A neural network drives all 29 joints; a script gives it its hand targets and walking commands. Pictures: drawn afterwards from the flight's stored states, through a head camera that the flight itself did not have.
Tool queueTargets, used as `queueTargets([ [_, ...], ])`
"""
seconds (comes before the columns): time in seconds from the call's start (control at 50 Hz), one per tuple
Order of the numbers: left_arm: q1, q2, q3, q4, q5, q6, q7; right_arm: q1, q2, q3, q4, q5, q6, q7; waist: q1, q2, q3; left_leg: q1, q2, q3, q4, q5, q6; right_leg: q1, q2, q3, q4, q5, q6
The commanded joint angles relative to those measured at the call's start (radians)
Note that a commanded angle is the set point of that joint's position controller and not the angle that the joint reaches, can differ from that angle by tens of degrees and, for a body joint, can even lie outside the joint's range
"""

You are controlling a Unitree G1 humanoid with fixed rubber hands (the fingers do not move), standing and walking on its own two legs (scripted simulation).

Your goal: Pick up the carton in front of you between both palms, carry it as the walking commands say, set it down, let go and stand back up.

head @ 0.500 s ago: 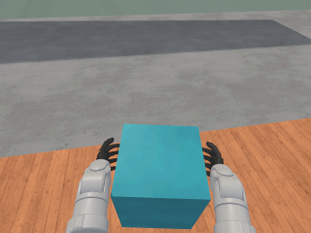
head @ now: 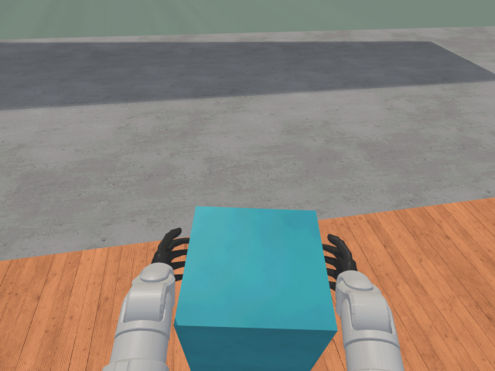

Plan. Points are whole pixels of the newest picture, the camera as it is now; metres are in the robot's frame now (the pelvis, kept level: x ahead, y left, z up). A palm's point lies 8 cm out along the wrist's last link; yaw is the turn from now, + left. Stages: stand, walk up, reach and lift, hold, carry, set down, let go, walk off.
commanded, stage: reach and lift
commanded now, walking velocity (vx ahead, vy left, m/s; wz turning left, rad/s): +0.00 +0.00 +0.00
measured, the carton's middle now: (252, 295) +0.29 +0.00 -0.04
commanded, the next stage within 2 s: hold in 0.12 s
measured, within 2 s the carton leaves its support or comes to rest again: neither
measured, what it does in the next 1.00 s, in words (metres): walks ahead: right foot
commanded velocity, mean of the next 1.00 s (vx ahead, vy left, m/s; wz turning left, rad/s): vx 0.26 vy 0.00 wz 0.00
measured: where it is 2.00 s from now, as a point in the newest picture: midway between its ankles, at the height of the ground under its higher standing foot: (230, 286)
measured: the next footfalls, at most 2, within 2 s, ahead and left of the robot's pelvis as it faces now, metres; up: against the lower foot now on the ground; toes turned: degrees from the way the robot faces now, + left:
right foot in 0.98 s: +0.17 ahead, -0.10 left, +0.00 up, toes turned -8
left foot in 1.30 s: +0.44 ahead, +0.15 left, +0.00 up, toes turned +14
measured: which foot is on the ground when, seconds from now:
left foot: down 0.00-1.00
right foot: down 0.00-0.80, up 0.82-0.96, down 0.98-1.00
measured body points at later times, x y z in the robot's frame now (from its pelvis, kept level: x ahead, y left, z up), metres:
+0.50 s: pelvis -0.01 +0.00 +0.00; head -0.05 +0.00 +0.45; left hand +0.29 +0.15 +0.04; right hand +0.28 -0.15 +0.04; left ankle +0.00 +0.12 -0.75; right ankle +0.01 -0.12 -0.75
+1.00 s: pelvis +0.11 +0.01 -0.01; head +0.09 +0.00 +0.44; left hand +0.40 +0.16 +0.08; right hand +0.40 -0.14 +0.07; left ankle +0.01 +0.13 -0.74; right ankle +0.13 -0.09 -0.75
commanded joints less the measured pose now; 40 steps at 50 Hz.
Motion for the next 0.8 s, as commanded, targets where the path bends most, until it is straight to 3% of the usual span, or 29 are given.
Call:
queueTargets([
  [0.0,-0.433,-0.921,-0.529,-0.042,-0.233,-0.016,-0.227,-0.445,0.916,0.523,-0.055,0.229,-0.029,0.211,0.0,0.0,-0.257,0.033,-0.071,-0.011,-0.045,0.241,-0.001,0.105,0.074,0.012,-0.027,0.248,0.001],
  [0.1,-0.437,-0.918,-0.538,-0.062,-0.239,-0.003,-0.224,-0.451,0.91,0.533,-0.076,0.235,-0.016,0.21,0.001,0.0,-0.248,0.036,-0.07,-0.011,-0.049,0.228,-0.001,0.105,0.074,0.011,-0.029,0.231,0.001],
  [0.2,-0.407,-0.908,-0.597,-0.159,-0.276,0.035,-0.213,-0.426,0.908,0.601,-0.171,0.273,0.022,0.201,0.005,0.001,-0.288,0.077,-0.068,-0.015,-0.059,0.298,-0.005,0.144,0.073,0.016,-0.04,0.296,0.004],
  [0.32,-0.414,-0.854,-0.533,-0.113,-0.238,0.075,-0.213,-0.422,0.855,0.531,-0.121,0.235,0.06,0.196,0.003,0.002,-0.143,0.027,-0.066,-0.004,-0.088,0.112,0.003,0.086,0.069,0.009,-0.07,0.112,-0.005],
  [0.48,-0.521,-0.892,-0.545,-0.097,-0.251,0.063,-0.225,-0.529,0.895,0.545,-0.107,0.244,0.049,0.206,0.003,-0.001,-0.188,0.012,-0.062,-0.001,-0.069,0.054,0.006,0.085,0.065,0.003,-0.049,0.06,-0.006],
  [0.5,-0.556,-0.896,-0.564,-0.091,-0.266,0.071,-0.226,-0.564,0.892,0.556,-0.087,0.259,0.055,0.207,0.009,-0.003,-0.262,-0.089,0.105,-0.018,-0.008,-0.13,0.014,-0.016,-0.104,-0.004,0.009,-0.131,-0.009],
  [0.52,-0.548,-0.89,-0.566,-0.094,-0.275,0.074,-0.224,-0.568,0.901,0.566,-0.101,0.269,0.055,0.205,0.007,0.004,-0.256,-0.13,0.093,-0.039,-0.035,-0.369,0.02,-0.062,-0.093,0.028,-0.015,-0.365,-0.014],
  [0.54,-0.559,-0.893,-0.583,-0.117,-0.282,0.076,-0.22,-0.581,0.899,0.58,-0.125,0.28,0.057,0.203,0.007,0.004,-0.22,-0.203,0.084,-0.042,-0.039,-0.522,0.025,-0.116,-0.085,0.031,-0.013,-0.525,-0.016],
  [0.56,-0.57,-0.896,-0.596,-0.139,-0.289,0.081,-0.216,-0.592,0.9,0.596,-0.146,0.289,0.063,0.199,0.005,0.002,-0.209,-0.234,0.083,-0.038,-0.026,-0.528,0.024,-0.132,-0.088,0.032,0.0,-0.536,-0.017],
  [0.6,-0.552,-0.893,-0.629,-0.179,-0.314,0.103,-0.204,-0.577,0.888,0.627,-0.182,0.313,0.085,0.187,0.011,-0.007,-0.274,-0.218,0.08,0.003,0.042,-0.339,0.021,-0.112,-0.099,0.015,0.027,-0.362,-0.025],
  [0.62,-0.534,-0.884,-0.65,-0.199,-0.326,0.121,-0.198,-0.564,0.879,0.646,-0.204,0.329,0.103,0.181,0.011,-0.026,-0.321,-0.209,0.068,0.027,0.088,-0.304,0.018,-0.102,-0.114,0.04,0.011,-0.363,-0.036],
  [0.68,-0.523,-0.835,-0.697,-0.259,-0.365,0.197,-0.181,-0.569,0.86,0.704,-0.265,0.387,0.181,0.169,0.012,-0.157,-0.293,-0.298,0.008,0.13,0.212,-0.264,-0.004,-0.124,-0.219,0.205,-0.116,-0.54,-0.096],
  [0.7,-0.525,-0.82,-0.712,-0.279,-0.381,0.227,-0.173,-0.576,0.852,0.719,-0.28,0.409,0.212,0.166,0.009,-0.174,-0.267,-0.284,0.005,0.157,0.181,-0.24,-0.004,-0.163,-0.236,0.215,-0.131,-0.55,-0.108],
  [0.74,-0.543,-0.805,-0.743,-0.326,-0.42,0.292,-0.162,-0.59,0.84,0.74,-0.306,0.452,0.272,0.162,0.007,-0.117,-0.252,-0.174,0.024,0.147,0.07,-0.229,0.006,-0.258,-0.196,0.116,-0.062,-0.492,-0.085],
  [0.76,-0.541,-0.808,-0.759,-0.354,-0.443,0.323,-0.158,-0.588,0.831,0.747,-0.318,0.471,0.302,0.158,0.007,-0.024,-0.25,-0.104,0.084,0.061,-0.003,-0.272,0.021,-0.321,-0.139,0.019,0.05,-0.418,-0.056],
  [0.78,-0.554,-0.817,-0.775,-0.388,-0.471,0.354,-0.157,-0.55,0.826,0.75,-0.322,0.482,0.329,0.152,-0.006,0.164,-0.251,-0.023,0.226,-0.159,-0.096,-0.364,0.072,-0.436,-0.08,-0.09,0.269,-0.335,-0.016],
])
